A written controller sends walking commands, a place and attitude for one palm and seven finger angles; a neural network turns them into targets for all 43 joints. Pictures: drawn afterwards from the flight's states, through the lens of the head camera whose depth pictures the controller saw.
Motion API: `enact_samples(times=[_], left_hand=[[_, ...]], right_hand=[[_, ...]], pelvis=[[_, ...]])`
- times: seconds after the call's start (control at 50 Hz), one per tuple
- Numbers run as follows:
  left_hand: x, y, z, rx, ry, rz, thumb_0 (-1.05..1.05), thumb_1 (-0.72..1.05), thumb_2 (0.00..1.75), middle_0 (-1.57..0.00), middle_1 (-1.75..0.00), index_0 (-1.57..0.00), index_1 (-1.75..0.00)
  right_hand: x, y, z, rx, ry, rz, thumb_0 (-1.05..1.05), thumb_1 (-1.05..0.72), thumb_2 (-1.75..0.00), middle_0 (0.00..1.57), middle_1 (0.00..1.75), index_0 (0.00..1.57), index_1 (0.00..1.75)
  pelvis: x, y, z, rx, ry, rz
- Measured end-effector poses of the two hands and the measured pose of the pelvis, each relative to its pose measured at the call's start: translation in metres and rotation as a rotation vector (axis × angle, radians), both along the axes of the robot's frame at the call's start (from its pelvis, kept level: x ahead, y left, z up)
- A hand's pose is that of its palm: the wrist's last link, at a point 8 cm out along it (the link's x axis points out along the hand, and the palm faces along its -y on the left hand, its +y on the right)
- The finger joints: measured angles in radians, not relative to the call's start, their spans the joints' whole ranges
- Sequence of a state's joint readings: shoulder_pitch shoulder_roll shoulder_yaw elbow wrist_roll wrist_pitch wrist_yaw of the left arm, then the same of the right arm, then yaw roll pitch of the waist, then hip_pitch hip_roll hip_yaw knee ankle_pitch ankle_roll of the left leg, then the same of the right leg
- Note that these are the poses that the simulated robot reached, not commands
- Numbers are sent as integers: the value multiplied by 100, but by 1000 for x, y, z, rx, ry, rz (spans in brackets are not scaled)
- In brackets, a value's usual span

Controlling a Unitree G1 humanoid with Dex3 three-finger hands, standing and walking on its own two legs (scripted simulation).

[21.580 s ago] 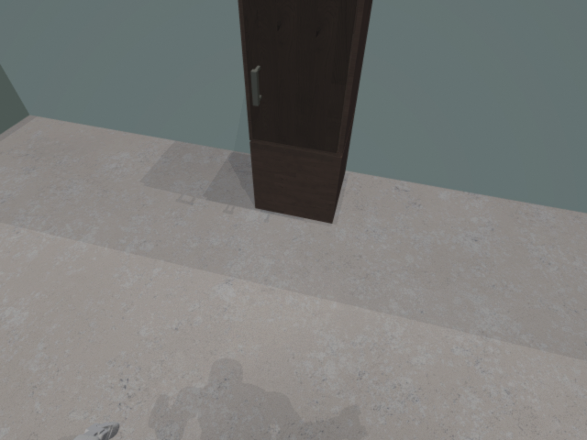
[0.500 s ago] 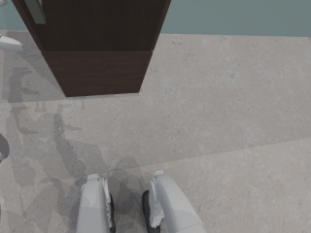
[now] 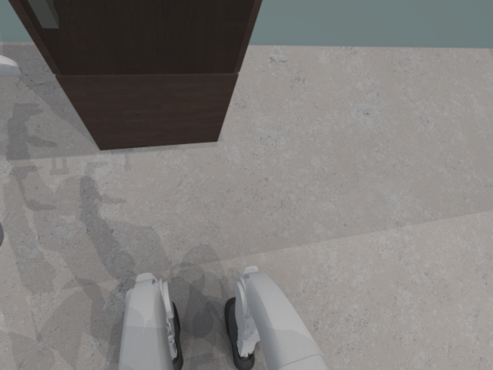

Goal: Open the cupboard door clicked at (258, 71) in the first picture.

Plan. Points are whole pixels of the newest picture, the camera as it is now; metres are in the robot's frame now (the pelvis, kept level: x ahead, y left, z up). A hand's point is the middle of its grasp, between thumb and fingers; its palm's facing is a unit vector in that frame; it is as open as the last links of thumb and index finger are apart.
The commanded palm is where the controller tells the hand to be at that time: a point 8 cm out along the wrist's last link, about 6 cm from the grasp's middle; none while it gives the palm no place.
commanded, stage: slide the fingers in behind the handle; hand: left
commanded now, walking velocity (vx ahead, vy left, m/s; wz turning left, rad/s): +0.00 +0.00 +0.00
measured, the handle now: out of the picture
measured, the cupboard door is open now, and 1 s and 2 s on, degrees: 0 0 0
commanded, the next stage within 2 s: close the thumb around the handle in 1.68 s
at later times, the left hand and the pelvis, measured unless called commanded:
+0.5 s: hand out of the picture +0.57 +0.26 +0.07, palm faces +0.07 -1.00 -0.03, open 14.0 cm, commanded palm +0.56 +0.26 +0.06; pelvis +0.00 +0.01 +0.01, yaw +0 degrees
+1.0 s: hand (28, 18) +0.57 +0.23 +0.06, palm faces +0.09 -1.00 -0.02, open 14.0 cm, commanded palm +0.57 +0.23 +0.06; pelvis +0.00 -0.01 +0.01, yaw +1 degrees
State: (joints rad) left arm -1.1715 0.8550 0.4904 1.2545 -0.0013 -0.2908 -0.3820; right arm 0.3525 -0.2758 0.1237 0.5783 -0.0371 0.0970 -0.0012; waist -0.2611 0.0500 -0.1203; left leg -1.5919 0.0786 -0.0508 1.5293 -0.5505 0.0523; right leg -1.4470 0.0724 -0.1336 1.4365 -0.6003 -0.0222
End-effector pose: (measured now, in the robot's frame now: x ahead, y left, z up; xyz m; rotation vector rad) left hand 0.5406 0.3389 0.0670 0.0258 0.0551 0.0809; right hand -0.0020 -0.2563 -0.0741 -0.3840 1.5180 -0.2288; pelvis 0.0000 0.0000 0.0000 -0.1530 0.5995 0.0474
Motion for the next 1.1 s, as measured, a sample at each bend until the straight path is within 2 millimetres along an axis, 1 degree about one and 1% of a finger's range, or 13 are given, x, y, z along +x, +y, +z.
enact_samples(times=[0.14, 0.26, 0.38, 0.48, 0.56, 0.64, 0.74, 0.8, 0.9, 1.02, 1.1], left_hand=[[-2, -1, -8, 8, -22, 1, -2, -50, 30, -30, -120, -30, -120], [-5, -5, -5, 4, -37, 1, -2, -50, 30, -30, -120, -30, -120], [-3, -15, 0, -8, -19, -3, -2, -50, 30, -30, -120, -30, -120], [-1, -27, 4, 0, -26, -9, -2, -50, 30, -30, -120, -30, -120], [2, -37, 1, -11, -17, -9, -1, -50, 30, -30, -120, -30, -120], [4, -41, -5, -7, -11, 3, -1, -50, 30, -30, -120, -30, -120], [4, -47, -4, 13, -48, 6, -2, -50, 30, -30, -120, -30, -120], [3, -49, -4, 2, -42, 8, -2, -50, 30, -30, -120, -30, -120], [3, -51, -7, 1, -9, 10, -2, -50, 30, -30, -120, -30, -120], [7, -60, -3, -3, -31, 7, -2, -50, 30, -30, -120, -30, -120], [9, -61, -3, -5, -34, 18, -2, -50, 30, -30, -121, -30, -120]], right_hand=[[-5, 0, 0, -13, 8, -6, 0, -91, -90, 21, 30, 21, 30], [-4, 2, 3, -6, 11, -4, 0, -91, -90, 21, 30, 21, 30], [-1, 4, 6, 0, -6, 6, 0, -91, -90, 21, 30, 21, 30], [0, 5, 7, 8, -20, 6, 0, -91, -90, 21, 30, 21, 30], [-1, 5, 5, 16, -23, 2, 0, -91, -90, 21, 30, 21, 30], [-4, 4, 3, 21, -21, -7, 0, -91, -90, 21, 30, 21, 30], [-8, 3, -2, 37, 2, -19, 0, -91, -90, 21, 30, 21, 30], [-8, 3, -3, 46, 12, -24, 0, -91, -90, 21, 30, 21, 30], [-5, 0, -2, 48, 9, -21, 0, -91, -90, 21, 30, 21, 30], [0, -6, -1, 38, 3, -11, 0, -91, -90, 21, 30, 21, 30], [4, -9, -1, 34, -1, -6, 0, -91, -90, 21, 30, 21, 30]], pelvis=[[-2, 3, -3, -4, 2, -4], [-3, 5, 1, -4, -2, 1], [-2, 6, 5, -3, -9, 8], [-1, 6, 7, 0, -12, 9], [-1, 5, 7, 4, -14, 5], [-2, 3, 5, 8, -11, 0], [-1, 1, 3, 14, -7, -4], [-1, -1, 4, 18, -8, -4], [1, -4, 6, 20, -8, -1], [3, -7, 6, 20, -5, 3], [4, -8, 5, 21, -4, 4]])
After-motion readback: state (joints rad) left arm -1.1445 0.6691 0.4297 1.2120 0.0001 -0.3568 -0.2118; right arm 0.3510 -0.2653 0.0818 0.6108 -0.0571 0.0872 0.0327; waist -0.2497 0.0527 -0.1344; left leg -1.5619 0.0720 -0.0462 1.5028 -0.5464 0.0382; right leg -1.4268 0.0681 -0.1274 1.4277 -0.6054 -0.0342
